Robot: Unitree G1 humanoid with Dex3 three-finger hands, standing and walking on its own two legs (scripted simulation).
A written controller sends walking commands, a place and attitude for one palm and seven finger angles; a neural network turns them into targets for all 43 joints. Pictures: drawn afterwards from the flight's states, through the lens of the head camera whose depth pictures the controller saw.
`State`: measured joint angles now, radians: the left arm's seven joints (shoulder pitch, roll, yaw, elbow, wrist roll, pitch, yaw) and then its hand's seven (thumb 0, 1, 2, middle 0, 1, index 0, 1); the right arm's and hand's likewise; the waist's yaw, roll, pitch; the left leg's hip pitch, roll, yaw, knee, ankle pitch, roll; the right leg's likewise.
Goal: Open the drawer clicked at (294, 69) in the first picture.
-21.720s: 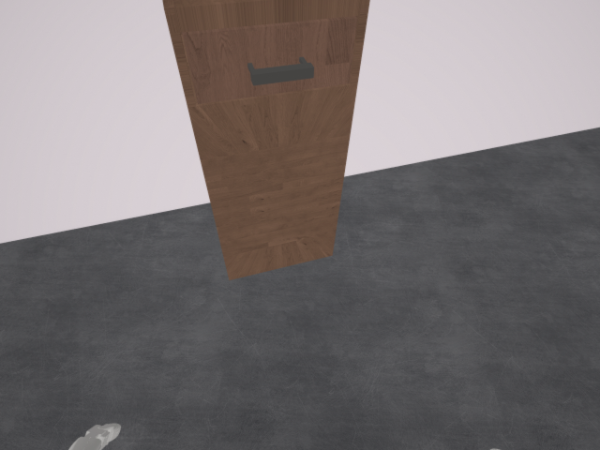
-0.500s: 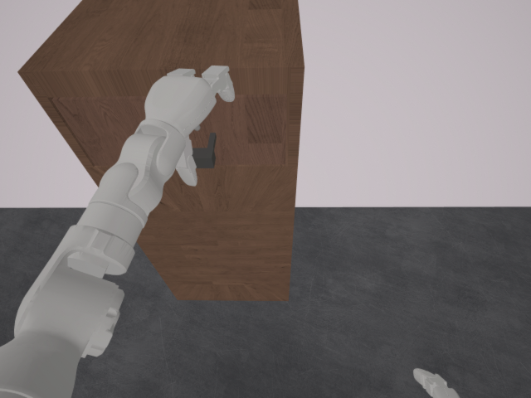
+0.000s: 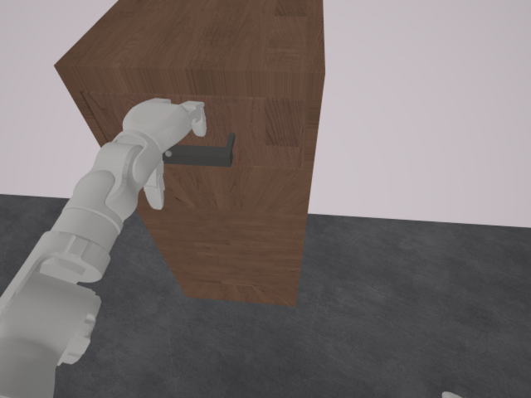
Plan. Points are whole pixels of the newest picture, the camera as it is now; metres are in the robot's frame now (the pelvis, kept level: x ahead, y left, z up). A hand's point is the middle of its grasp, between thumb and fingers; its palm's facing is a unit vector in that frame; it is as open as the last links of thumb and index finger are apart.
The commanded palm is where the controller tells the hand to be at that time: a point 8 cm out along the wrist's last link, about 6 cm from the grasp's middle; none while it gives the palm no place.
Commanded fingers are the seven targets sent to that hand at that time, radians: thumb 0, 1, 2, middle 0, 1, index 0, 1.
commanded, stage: lift the fingers back up to retry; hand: left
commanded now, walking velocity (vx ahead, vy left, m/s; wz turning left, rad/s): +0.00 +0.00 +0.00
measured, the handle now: (195, 146) +0.52 +0.16 +0.08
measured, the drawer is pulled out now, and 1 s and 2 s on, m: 0.00 0.00 0.00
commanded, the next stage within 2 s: re-aim the fingers above the handle in 0.16 s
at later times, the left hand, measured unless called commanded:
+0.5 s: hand (162, 133) +0.47 +0.19 +0.15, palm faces -0.05 +0.00 -1.00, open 13.6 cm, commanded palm +0.44 +0.18 +0.20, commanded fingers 0.00 -0.50 0.30 -0.30 -1.20 -0.30 -1.20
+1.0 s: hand (195, 122) +0.48 +0.14 +0.16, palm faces +0.08 -0.03 -1.00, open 13.4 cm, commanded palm +0.45 +0.19 +0.20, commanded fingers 0.00 -0.50 0.30 -0.30 -1.20 -0.30 -1.20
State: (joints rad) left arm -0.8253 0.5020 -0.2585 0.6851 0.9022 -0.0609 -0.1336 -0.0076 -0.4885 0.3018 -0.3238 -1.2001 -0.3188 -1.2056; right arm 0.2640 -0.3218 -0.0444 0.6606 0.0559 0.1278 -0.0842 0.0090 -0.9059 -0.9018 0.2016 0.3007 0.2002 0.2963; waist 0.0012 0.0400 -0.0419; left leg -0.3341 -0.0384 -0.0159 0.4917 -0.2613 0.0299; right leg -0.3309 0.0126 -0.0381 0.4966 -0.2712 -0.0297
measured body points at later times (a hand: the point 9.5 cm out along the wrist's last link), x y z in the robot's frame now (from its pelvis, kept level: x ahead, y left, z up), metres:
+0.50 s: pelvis +0.00 +0.00 +0.00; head +0.02 -0.04 +0.45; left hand +0.47 +0.19 +0.20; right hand +0.10 -0.24 -0.14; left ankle -0.01 +0.10 -0.74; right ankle -0.01 -0.10 -0.74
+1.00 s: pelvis +0.00 +0.00 +0.00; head +0.03 -0.03 +0.45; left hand +0.47 +0.14 +0.21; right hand +0.10 -0.24 -0.14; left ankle -0.01 +0.10 -0.74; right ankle -0.01 -0.10 -0.74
